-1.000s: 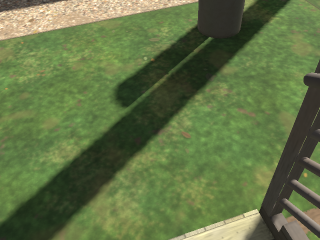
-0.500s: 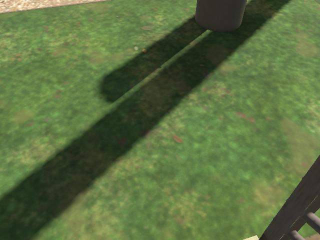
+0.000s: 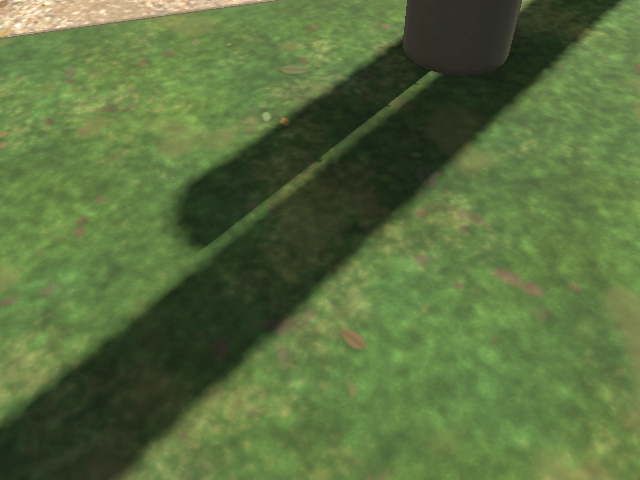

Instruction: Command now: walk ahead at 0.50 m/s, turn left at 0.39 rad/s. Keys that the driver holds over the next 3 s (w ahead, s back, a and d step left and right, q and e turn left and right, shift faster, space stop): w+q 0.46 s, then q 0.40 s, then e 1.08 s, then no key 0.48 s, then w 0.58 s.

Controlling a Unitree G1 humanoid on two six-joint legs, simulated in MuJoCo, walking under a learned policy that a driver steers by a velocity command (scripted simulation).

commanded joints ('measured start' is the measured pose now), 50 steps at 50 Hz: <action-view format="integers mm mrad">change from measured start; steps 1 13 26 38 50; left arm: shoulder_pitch -126 560 57 -100 -191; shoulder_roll -103 -33 11 139 -9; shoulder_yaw -63 -67 18 70 31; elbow -117 108 -237 -357 -319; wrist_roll -24 -34 -160 -93 -114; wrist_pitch -55 -33 -40 13 44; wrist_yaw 28 90 118 106 113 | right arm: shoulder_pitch -30 -568 -407 -216 -167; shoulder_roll -18 -55 -144 -86 -40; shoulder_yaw -8 14 -71 -85 -85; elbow -45 -250 -311 -383 -348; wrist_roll -32 -13 93 114 41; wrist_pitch -7 0 72 130 107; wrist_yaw -17 -19 -113 -139 -106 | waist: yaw -48 184 130 79 14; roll -28 -29 -121 -220 -61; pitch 168 196 -40 -211 -226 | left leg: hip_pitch -46 -437 224 -371 492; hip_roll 192 178 306 -10 55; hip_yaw -74 21 -272 0 54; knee -591 -1231 -1360 -195 -1304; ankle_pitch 340 679 517 -187 390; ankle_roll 14 -86 194 -138 -79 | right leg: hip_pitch -320 364 -612 172 -200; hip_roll -343 -343 -188 -442 -197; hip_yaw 235 247 227 611 120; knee -390 35 714 -183 -59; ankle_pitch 369 379 -97 306 146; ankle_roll -193 -53 144 -107 72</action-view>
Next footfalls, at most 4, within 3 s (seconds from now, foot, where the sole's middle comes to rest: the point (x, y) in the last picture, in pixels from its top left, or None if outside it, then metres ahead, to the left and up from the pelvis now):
0.40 left None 0.40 0.15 -0.92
0.66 right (353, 443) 0.67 -0.06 -0.92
1.00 left None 0.55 0.17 -0.92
1.36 right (350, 455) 0.64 -0.05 -0.92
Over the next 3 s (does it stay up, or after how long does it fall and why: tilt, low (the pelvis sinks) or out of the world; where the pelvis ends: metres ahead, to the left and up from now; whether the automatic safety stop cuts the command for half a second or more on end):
stays up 0.73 0.08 -0.14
